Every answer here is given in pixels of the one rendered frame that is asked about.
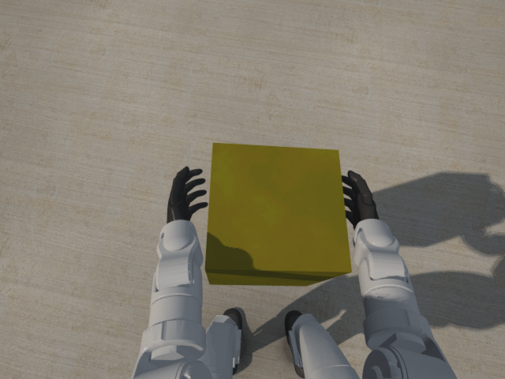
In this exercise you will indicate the right robot upper arm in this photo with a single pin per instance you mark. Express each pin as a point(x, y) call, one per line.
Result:
point(388, 362)

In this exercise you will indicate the carton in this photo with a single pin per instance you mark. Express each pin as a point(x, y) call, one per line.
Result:
point(276, 216)

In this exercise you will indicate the robot right hand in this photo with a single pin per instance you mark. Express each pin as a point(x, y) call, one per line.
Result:
point(361, 205)

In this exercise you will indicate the robot left hand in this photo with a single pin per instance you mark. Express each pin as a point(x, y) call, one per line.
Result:
point(178, 204)

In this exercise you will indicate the robot right forearm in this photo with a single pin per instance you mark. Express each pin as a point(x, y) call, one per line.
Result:
point(391, 310)

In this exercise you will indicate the robot left forearm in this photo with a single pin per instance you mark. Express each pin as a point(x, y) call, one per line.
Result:
point(175, 331)

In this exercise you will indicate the left robot thigh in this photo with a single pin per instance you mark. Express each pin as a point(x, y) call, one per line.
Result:
point(223, 345)

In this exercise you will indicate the left robot upper arm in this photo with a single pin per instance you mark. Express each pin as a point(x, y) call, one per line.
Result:
point(184, 369)

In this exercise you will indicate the robot right foot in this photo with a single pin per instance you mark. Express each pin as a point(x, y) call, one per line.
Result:
point(290, 318)

